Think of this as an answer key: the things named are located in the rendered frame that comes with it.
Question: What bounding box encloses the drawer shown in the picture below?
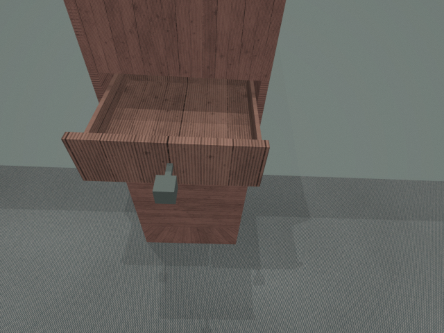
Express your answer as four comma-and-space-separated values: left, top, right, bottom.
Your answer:
61, 74, 270, 187

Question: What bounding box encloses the cabinet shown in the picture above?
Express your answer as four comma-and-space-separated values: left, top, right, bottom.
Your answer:
64, 0, 286, 244

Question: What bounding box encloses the handle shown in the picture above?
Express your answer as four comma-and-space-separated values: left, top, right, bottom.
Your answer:
153, 163, 178, 204

